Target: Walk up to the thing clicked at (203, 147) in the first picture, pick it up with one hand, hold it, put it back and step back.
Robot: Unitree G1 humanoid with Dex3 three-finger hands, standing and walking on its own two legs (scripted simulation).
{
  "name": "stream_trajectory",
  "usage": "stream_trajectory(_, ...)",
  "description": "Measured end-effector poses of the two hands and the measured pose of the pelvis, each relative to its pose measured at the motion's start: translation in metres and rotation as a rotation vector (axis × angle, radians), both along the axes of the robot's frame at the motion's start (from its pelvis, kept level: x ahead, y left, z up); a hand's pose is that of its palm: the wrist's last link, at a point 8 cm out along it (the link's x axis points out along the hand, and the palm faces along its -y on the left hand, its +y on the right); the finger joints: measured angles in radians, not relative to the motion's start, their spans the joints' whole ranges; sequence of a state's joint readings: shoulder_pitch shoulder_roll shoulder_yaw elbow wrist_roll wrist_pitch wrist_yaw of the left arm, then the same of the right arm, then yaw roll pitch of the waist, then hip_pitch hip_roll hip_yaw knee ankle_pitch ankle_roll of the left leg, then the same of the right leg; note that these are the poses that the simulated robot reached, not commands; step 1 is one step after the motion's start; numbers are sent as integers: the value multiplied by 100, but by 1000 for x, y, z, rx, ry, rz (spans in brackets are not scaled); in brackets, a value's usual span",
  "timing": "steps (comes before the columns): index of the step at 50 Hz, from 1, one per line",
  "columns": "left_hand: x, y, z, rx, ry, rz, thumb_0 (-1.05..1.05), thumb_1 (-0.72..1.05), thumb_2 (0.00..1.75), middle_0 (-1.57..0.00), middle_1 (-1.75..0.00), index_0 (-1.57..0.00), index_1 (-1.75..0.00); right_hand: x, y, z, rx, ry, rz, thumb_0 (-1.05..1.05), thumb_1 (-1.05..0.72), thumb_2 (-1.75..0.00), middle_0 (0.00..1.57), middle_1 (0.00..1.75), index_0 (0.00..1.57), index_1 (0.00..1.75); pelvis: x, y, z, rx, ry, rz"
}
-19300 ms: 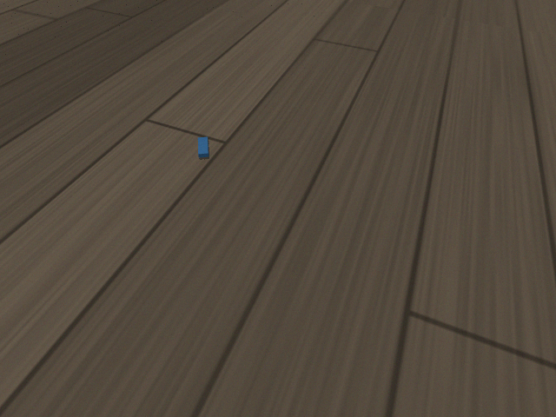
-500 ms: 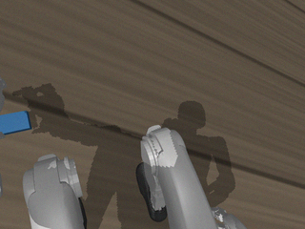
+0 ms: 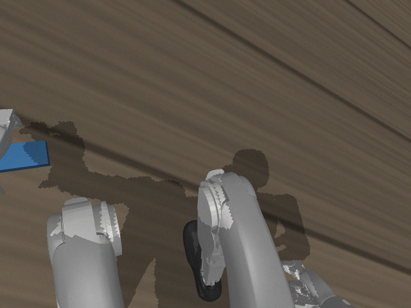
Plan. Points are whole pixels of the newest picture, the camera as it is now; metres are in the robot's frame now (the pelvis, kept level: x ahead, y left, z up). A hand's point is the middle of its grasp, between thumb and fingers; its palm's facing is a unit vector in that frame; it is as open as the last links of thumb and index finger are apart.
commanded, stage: rest palm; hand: left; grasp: from above
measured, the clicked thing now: (7, 158) +0.45 +0.30 -0.30
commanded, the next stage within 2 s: close in 1.20 s
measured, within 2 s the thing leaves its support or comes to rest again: neither
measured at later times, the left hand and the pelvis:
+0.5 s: hand out of the picture +0.43 +0.31 -0.26, palm faces -0.50 -0.13 -0.86, open 13.9 cm; pelvis +0.01 +0.01 -0.02, yaw -3 degrees
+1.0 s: hand (8, 159) +0.43 +0.29 -0.27, palm faces -0.42 -0.09 -0.90, open 14.2 cm; pelvis +0.00 +0.01 -0.02, yaw -5 degrees
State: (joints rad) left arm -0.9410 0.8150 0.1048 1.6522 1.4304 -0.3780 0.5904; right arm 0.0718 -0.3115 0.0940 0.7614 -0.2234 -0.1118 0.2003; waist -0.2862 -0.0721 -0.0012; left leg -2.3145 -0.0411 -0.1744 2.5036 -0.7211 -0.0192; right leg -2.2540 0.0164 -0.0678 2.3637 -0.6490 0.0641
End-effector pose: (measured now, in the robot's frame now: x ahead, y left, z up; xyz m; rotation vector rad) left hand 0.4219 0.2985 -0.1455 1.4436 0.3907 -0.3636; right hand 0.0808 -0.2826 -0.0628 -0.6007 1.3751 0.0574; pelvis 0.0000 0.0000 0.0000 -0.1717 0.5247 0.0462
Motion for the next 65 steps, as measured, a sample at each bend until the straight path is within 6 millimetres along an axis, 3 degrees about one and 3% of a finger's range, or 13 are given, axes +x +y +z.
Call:
stream_trajectory(11,14,-10,-35,61,-39,53,0,-47,96,-8,-102,-10,-100,-35,12,-8,54,90,9,0,-90,-89,20,30,20,29,3,4,-15,-22,-8,-19)
stream_trajectory(20,26,4,-48,58,7,152,1,-47,95,-7,-102,-9,-100,-51,26,-13,110,130,-6,0,-90,-89,20,30,20,29,8,6,-20,-40,-11,-28)
stream_trajectory(28,14,11,-55,20,55,117,0,-47,95,-8,-102,-9,-100,-49,27,-10,109,158,39,0,-91,-90,20,30,20,29,7,6,-18,-47,-38,-30)
stream_trajectory(38,8,-7,-56,22,-25,-9,0,-47,97,-10,-99,-10,-99,-31,20,3,59,123,107,0,-90,-90,20,30,20,29,4,9,-16,-64,-59,-42)
stream_trajectory(48,13,-12,-62,60,-54,78,0,-51,98,-9,-97,-8,-98,-20,20,11,86,67,146,0,-91,-90,20,30,20,29,1,11,-16,-75,-58,-43)
stream_trajectory(58,18,9,-70,51,39,161,1,-55,101,-9,-97,-6,-100,-31,27,5,114,98,124,0,-91,-90,19,30,19,29,3,11,-19,-78,-58,-40)
stream_trajectory(65,13,5,-72,23,50,78,0,-55,102,-9,-98,-6,-101,-39,37,0,136,143,128,0,-91,-90,20,30,20,29,4,11,-17,-83,-69,-43)
